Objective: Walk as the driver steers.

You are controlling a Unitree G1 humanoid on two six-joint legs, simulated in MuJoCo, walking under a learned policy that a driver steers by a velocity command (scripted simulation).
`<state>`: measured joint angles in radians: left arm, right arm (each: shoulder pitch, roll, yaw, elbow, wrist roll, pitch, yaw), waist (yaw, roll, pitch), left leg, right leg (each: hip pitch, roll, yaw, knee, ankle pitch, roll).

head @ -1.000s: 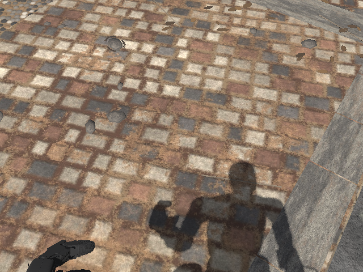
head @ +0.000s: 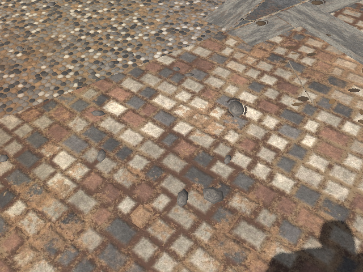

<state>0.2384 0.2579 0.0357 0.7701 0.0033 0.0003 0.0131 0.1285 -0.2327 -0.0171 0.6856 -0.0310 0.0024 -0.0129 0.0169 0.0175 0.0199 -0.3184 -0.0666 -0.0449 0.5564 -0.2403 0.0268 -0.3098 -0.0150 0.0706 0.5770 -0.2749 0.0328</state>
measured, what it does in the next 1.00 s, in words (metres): walks ahead: right foot, then left foot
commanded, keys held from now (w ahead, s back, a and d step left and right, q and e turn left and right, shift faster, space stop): e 0.28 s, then w+e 0.12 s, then w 0.08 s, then w+q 0.52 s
